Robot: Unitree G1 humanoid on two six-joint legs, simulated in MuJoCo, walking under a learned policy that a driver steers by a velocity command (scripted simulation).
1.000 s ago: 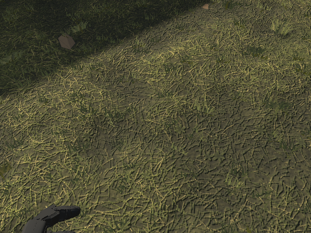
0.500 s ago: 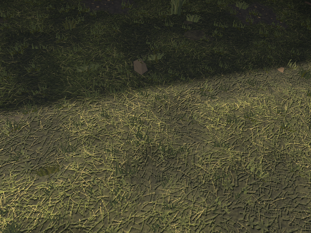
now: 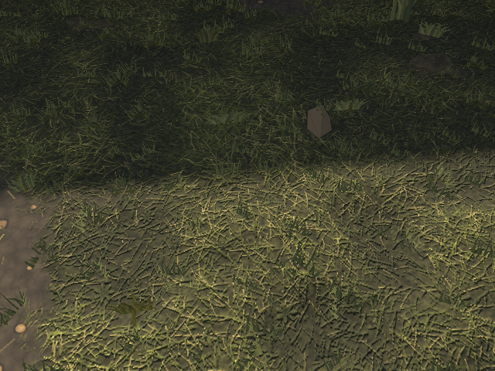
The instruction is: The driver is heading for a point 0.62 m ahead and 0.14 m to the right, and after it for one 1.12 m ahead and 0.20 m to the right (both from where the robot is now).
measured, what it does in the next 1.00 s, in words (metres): walks ahead, turning right: left foot, then right foot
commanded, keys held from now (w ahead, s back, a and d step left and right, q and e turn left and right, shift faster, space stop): w+e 0.76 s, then w+q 0.24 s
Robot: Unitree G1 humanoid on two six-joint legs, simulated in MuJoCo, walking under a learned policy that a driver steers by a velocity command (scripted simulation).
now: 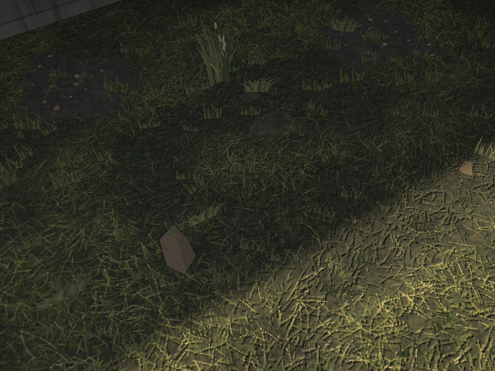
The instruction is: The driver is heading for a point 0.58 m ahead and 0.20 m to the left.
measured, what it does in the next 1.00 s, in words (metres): walks ahead, turning left: left foot, then right foot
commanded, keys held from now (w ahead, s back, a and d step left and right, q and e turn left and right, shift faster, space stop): w+q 0.64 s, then no key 0.36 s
